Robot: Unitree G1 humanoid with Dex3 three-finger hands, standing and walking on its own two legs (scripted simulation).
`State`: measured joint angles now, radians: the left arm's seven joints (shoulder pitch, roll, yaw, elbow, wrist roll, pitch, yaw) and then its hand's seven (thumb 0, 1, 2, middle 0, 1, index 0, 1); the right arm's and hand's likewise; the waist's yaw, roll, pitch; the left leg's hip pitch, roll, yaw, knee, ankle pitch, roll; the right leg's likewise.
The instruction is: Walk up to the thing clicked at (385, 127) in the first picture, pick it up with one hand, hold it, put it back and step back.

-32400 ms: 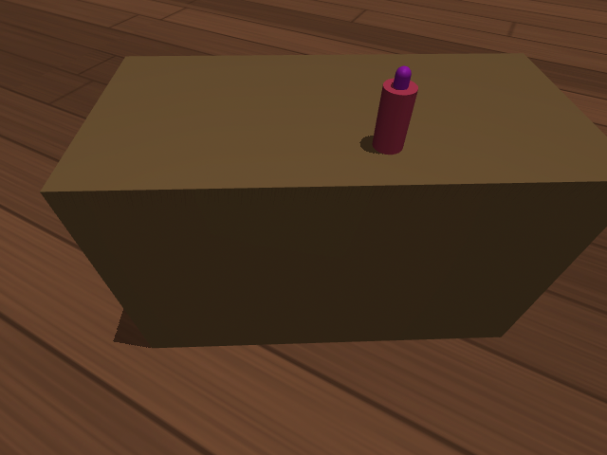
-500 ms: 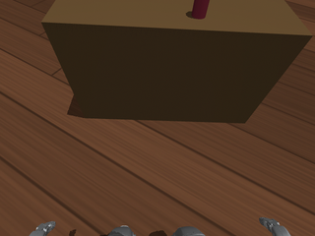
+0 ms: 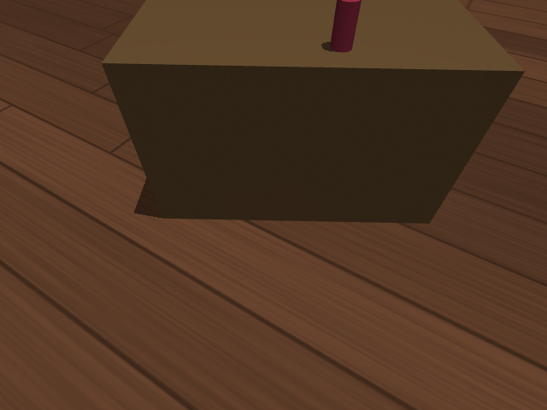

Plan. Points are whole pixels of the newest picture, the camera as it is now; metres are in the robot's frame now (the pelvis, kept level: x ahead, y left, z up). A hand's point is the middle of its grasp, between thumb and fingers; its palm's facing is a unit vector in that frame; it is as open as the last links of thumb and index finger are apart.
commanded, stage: step back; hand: right
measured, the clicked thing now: (346, 16) +1.14 -0.21 +0.08
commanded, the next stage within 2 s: stand in 0.70 s
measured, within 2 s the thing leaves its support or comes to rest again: neither
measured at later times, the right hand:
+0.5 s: hand out of the picture +0.13 -0.28 -0.16, palm faces -0.08 +0.93 -0.37, open 7.4 cm
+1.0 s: hand (435, 389) +0.18 -0.26 -0.14, palm faces -0.02 +0.95 -0.32, open 7.4 cm
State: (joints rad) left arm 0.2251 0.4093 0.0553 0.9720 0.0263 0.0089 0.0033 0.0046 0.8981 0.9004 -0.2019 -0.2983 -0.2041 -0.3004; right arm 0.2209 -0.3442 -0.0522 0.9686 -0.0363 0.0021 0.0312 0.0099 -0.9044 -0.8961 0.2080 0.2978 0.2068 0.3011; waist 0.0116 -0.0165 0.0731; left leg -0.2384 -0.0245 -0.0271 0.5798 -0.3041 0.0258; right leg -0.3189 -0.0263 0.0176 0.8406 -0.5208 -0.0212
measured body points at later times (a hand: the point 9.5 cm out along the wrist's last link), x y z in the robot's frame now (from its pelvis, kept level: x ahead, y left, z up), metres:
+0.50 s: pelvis +0.05 -0.01 +0.00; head +0.08 -0.02 +0.45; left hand +0.10 +0.31 -0.12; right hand +0.14 -0.32 -0.13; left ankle +0.09 +0.13 -0.73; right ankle +0.03 -0.13 -0.73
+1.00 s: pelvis +0.07 -0.01 +0.01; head +0.07 -0.02 +0.46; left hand +0.15 +0.29 -0.11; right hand +0.18 -0.31 -0.12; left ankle +0.09 +0.13 -0.73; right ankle +0.05 -0.14 -0.73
